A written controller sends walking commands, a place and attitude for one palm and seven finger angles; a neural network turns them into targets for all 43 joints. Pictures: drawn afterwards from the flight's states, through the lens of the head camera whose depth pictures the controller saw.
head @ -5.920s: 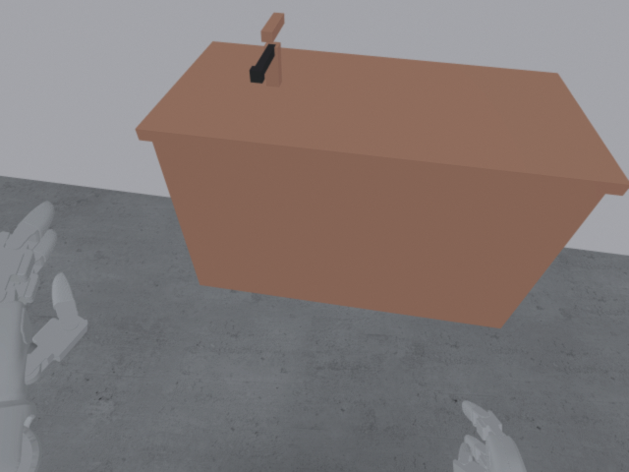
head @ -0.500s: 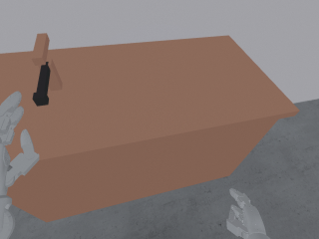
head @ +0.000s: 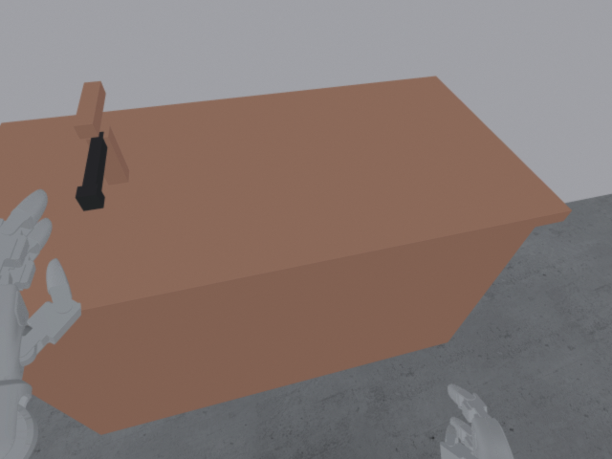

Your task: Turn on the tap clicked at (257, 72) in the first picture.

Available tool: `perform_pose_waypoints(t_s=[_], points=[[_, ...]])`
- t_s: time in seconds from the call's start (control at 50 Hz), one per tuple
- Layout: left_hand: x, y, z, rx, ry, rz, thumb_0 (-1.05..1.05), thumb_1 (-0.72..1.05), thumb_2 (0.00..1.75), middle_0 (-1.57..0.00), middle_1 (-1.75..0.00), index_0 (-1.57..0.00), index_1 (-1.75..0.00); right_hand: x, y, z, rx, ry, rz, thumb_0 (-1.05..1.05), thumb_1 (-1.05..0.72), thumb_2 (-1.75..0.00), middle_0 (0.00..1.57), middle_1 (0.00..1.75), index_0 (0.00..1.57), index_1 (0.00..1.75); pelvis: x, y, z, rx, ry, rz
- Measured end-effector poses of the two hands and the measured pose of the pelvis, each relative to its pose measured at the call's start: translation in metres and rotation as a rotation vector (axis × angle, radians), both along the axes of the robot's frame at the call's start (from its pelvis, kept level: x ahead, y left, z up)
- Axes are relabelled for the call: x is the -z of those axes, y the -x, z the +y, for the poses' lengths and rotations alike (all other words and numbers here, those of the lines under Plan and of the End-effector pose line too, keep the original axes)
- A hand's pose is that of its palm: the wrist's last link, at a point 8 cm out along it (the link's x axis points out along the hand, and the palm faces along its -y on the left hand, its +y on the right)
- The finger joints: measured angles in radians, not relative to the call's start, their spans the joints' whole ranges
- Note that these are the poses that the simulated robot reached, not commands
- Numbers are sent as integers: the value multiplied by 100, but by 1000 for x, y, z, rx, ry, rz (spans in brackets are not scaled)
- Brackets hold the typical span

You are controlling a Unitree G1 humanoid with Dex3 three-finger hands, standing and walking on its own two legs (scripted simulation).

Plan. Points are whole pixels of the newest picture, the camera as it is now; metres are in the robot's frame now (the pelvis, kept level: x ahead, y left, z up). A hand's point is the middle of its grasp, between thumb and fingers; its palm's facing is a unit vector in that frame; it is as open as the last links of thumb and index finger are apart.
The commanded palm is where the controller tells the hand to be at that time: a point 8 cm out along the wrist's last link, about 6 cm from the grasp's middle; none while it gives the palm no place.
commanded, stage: shuffle to correct the standing spot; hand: left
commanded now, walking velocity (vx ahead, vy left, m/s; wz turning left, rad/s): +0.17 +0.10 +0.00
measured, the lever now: (90, 197) +0.43 +0.37 +0.08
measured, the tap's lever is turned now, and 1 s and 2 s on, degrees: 0 0 0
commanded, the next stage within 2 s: come to a stop and stand still in 0.72 s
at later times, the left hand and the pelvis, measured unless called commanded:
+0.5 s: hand (101, 262) +0.27 +0.25 +0.15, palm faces +0.40 -0.84 -0.37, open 7.5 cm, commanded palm +0.20 +0.28 +0.17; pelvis +0.05 +0.00 -0.02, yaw +1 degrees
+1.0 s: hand (97, 214) +0.33 +0.27 +0.16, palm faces +0.39 -0.81 -0.44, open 7.5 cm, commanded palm +0.27 +0.31 +0.17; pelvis +0.11 +0.03 -0.02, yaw -1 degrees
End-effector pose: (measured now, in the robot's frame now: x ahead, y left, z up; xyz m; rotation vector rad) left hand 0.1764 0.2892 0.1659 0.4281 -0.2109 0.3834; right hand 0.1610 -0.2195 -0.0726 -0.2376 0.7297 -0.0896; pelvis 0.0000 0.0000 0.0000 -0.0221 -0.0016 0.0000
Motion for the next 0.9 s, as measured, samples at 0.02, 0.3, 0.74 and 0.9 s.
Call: perform_pose_waypoints(t_s=[0.02,0.3,0.74,0.9], points=[[0,0,0,-1,0,2,2,89,90,-21,-30,-21,-30,0,0,0,-1,0,0,2,-90,-90,20,30,20,30,0,0,0,0,0,0],[8,-18,5,-9,-2,-36,2,88,90,-21,-30,-21,-30,8,-23,-11,15,34,-5,2,-90,-90,20,30,20,30,13,-25,2,-12,4,1],[3,-84,28,49,-73,-137,1,88,90,-21,-30,-21,-30,28,-67,20,58,-18,8,2,-90,-90,20,30,20,30,30,-71,29,15,-32,-42],[-20,-100,14,106,-162,-75,2,88,90,-21,-30,-21,-30,31,-75,38,39,-92,14,2,-90,-90,20,30,20,30,18,-95,31,18,-33,-1]])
